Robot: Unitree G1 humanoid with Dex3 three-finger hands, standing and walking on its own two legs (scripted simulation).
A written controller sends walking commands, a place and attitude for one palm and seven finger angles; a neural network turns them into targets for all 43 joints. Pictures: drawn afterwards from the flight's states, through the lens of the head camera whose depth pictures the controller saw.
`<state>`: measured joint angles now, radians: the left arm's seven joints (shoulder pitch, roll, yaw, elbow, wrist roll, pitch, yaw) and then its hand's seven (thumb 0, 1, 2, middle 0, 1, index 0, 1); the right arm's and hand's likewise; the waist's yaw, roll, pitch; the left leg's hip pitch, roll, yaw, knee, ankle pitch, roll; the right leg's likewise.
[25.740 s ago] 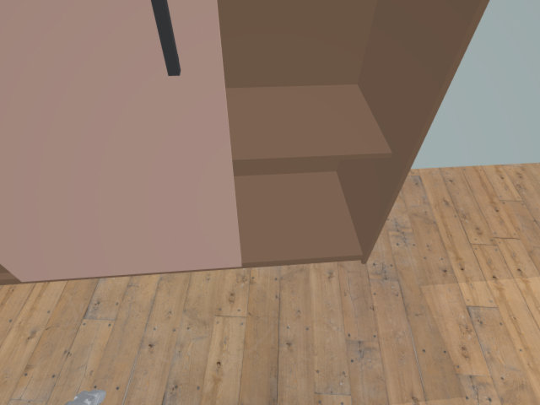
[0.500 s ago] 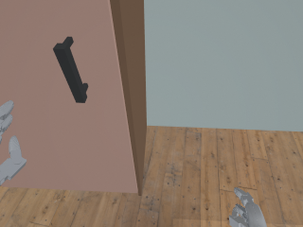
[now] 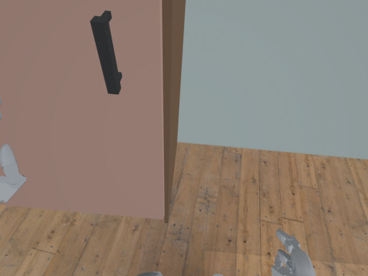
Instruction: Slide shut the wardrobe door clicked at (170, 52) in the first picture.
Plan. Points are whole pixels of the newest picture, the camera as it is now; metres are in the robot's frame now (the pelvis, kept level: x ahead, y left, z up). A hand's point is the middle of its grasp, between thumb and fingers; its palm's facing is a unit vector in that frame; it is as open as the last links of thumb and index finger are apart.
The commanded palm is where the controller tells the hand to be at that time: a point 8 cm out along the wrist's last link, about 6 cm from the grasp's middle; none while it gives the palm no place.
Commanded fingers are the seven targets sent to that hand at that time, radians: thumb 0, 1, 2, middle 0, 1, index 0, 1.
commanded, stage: step back with the hand held close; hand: left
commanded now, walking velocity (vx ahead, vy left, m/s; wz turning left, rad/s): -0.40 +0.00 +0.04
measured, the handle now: (110, 54) +0.46 +0.20 +0.24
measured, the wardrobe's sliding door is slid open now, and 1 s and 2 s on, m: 0.00 0.00 0.00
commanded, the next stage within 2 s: stop stepping back and stand still in 0.54 s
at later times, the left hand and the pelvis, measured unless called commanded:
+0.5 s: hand (3, 240) +0.13 +0.24 +0.19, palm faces +0.38 -0.81 -0.45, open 7.4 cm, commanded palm +0.07 +0.28 +0.20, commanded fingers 0.00 0.90 0.90 -0.20 -0.30 -0.20 -0.30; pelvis -0.07 -0.02 +0.01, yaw -1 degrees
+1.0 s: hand out of the picture +0.02 +0.28 +0.18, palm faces +0.47 -0.82 -0.31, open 7.4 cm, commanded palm -0.04 +0.31 +0.20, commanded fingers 0.00 0.90 0.90 -0.20 -0.30 -0.20 -0.30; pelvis -0.19 +0.01 +0.01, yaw -2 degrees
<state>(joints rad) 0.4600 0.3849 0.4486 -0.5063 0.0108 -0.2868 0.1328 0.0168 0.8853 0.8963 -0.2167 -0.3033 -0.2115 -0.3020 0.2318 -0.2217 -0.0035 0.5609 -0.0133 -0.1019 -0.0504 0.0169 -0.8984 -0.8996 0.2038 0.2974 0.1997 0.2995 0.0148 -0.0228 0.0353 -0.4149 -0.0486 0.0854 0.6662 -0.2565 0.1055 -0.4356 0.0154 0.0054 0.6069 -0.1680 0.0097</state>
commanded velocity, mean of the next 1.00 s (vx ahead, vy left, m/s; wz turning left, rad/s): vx -0.15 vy -0.01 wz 0.02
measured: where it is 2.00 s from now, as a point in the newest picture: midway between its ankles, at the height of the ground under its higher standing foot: outside the picture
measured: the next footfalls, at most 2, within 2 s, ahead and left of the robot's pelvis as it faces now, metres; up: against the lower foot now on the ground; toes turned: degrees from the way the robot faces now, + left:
right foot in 0.20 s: +0.01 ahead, -0.14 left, +0.00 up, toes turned +3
left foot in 0.56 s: -0.02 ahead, +0.09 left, +0.00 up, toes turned -1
